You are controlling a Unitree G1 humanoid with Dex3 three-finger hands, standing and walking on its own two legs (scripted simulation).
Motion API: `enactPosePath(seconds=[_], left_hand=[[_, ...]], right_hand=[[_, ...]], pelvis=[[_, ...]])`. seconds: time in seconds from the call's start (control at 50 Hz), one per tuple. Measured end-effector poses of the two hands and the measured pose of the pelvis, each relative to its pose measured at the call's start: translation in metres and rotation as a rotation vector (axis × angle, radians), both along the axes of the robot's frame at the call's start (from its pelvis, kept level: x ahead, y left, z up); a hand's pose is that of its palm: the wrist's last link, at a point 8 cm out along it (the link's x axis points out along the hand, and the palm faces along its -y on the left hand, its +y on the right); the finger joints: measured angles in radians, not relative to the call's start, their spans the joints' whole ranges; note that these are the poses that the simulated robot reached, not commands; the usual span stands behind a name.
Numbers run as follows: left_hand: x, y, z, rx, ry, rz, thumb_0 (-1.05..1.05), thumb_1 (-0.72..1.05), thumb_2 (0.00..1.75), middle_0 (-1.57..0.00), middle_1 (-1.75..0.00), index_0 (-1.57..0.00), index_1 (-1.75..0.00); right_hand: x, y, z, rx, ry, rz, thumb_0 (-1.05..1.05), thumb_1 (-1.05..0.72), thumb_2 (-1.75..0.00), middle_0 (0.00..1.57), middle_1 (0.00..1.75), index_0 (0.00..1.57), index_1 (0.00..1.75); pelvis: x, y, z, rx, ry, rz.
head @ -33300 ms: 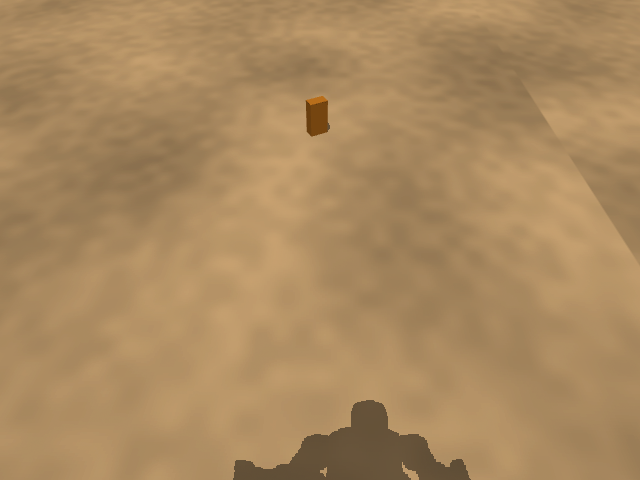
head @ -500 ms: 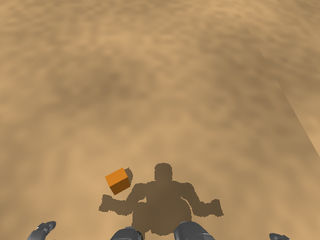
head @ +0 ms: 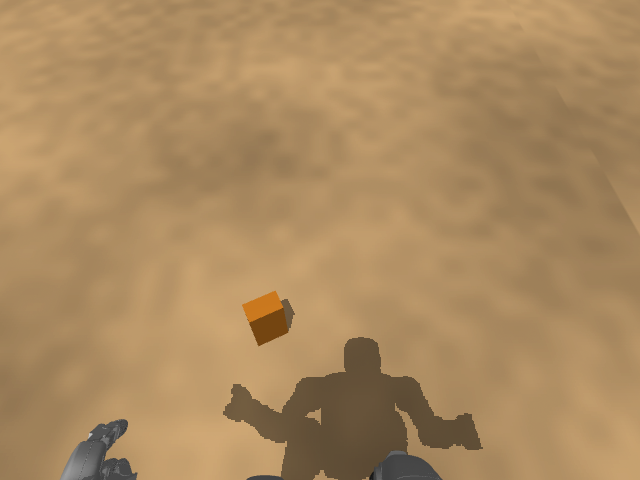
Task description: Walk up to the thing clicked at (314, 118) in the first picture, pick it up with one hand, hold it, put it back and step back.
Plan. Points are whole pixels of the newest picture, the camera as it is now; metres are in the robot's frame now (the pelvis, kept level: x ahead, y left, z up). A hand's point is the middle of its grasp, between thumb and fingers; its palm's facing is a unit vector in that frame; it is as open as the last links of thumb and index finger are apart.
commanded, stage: step back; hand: left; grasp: from the side
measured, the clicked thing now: (266, 319) +0.58 +0.18 -0.66
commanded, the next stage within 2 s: none
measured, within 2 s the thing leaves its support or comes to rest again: neither
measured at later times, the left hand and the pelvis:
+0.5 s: hand out of the picture -0.08 +0.25 -0.13, palm faces -0.07 -0.91 -0.40, open 7.4 cm; pelvis -0.16 -0.02 +0.01, yaw -4 degrees
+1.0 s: hand out of the picture -0.23 +0.26 -0.15, palm faces -0.08 -0.92 -0.38, open 7.4 cm; pelvis -0.34 -0.01 +0.01, yaw -5 degrees
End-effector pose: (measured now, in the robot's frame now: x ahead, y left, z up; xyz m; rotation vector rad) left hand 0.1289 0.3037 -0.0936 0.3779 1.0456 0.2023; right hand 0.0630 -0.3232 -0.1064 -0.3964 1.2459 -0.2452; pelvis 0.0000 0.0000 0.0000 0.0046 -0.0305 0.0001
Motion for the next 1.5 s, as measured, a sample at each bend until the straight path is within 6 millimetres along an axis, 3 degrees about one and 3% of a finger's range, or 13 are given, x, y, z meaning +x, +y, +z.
enactPosePath(seconds=[0.16,0.28,0.36,0.5,0.6,0.7,0.84,1.02,1.1,1.2,1.28,1.34,1.5], left_hand=[[-0.049,0.008,-0.005,-0.035,0.042,0.021,0.0,0.91,0.9,-0.2,-0.3,-0.2,-0.3],[-0.099,0.004,-0.009,-0.02,0.085,0.003,0.0,0.91,0.9,-0.2,-0.3,-0.2,-0.3],[-0.137,-0.004,-0.014,0.003,0.113,-0.013,0.0,0.91,0.9,-0.2,-0.3,-0.2,-0.3],[-0.209,-0.016,0.0,0.013,0.15,0.01,0.0,0.91,0.9,-0.2,-0.3,-0.2,-0.3],[-0.228,-0.008,0.005,0.029,0.101,0.014,0.01,0.9,0.9,-0.21,-0.3,-0.21,-0.3],[-0.241,0.01,-0.009,0.016,0.031,0.016,0.0,0.9,0.9,-0.21,-0.3,-0.21,-0.3],[-0.284,0.01,-0.008,-0.022,0.055,0.025,0.0,0.91,0.9,-0.2,-0.3,-0.2,-0.3],[-0.368,-0.004,-0.016,-0.006,0.135,-0.024,0.0,0.91,0.9,-0.2,-0.3,-0.2,-0.3],[-0.417,-0.017,-0.014,0.005,0.165,-0.018,0.0,0.91,0.9,-0.2,-0.3,-0.2,-0.3],[-0.468,-0.021,0.002,0.015,0.192,0.027,0.0,0.91,0.9,-0.21,-0.3,-0.21,-0.3],[-0.484,-0.013,0.007,0.025,0.16,0.05,0.01,0.9,0.9,-0.21,-0.3,-0.21,-0.3],[-0.488,-0.002,0.004,0.022,0.13,0.073,0.01,0.9,0.9,-0.21,-0.3,-0.21,-0.3],[-0.481,-0.001,0.0,-0.007,0.135,0.062,0.01,0.91,0.9,-0.2,-0.3,-0.2,-0.3]], right_hand=[[-0.033,0.02,0.022,0.002,-0.063,0.011,0.01,-0.91,-0.9,0.21,0.3,0.21,0.3],[-0.051,0.011,0.026,-0.008,-0.146,0.017,0.01,-0.9,-0.9,0.21,0.3,0.21,0.3],[-0.071,-0.004,0.014,0.003,-0.183,0.011,0.0,-0.9,-0.9,0.21,0.3,0.21,0.3],[-0.131,-0.016,0.007,0.028,-0.137,-0.035,0.01,-0.91,-0.9,0.21,0.3,0.21,0.3],[-0.182,-0.012,0.002,0.015,-0.06,-0.016,0.01,-0.91,-0.9,0.21,0.3,0.21,0.3],[-0.227,0.005,-0.003,-0.004,0.001,0.011,0.01,-0.91,-0.9,0.21,0.3,0.21,0.3],[-0.273,0.018,0.019,0.001,-0.027,0.009,0.01,-0.9,-0.9,0.21,0.3,0.21,0.3],[-0.309,-0.004,0.022,-0.009,-0.167,0.007,0.0,-0.9,-0.9,0.21,0.3,0.21,0.3],[-0.341,-0.023,0.01,0.001,-0.177,-0.025,0.0,-0.9,-0.9,0.21,0.3,0.21,0.3],[-0.389,-0.03,0.008,0.022,-0.108,-0.054,0.01,-0.91,-0.9,0.21,0.3,0.21,0.3],[-0.423,-0.027,0.002,0.032,-0.027,-0.041,0.01,-0.91,-0.9,0.21,0.3,0.21,0.3],[-0.438,-0.019,-0.003,0.035,0.025,-0.025,0.01,-0.91,-0.9,0.21,0.3,0.21,0.3],[-0.444,0.001,0.007,0.068,-0.046,-0.031,0.01,-0.91,-0.9,0.21,0.3,0.21,0.3]], pelvis=[[-0.046,0.006,0.012,-0.026,-0.006,-0.024],[-0.086,-0.001,0.009,-0.03,-0.004,-0.065],[-0.117,-0.011,-0.002,-0.022,-0.004,-0.093],[-0.162,-0.016,0.006,0.007,-0.014,-0.078],[-0.193,-0.011,0.005,0.007,-0.001,-0.039],[-0.232,0.001,-0.005,0.023,-0.013,-0.001],[-0.278,0.003,0.01,-0.026,-0.009,-0.024],[-0.347,-0.011,0.003,-0.025,-0.002,-0.1],[-0.378,-0.022,-0.003,-0.041,-0.014,-0.101],[-0.396,-0.025,0.009,0.015,-0.01,-0.093],[-0.405,-0.023,0.009,0.01,-0.007,-0.057],[-0.409,-0.019,0.006,0.004,-0.008,-0.021],[-0.416,-0.019,0.012,0.014,-0.022,-0.028]])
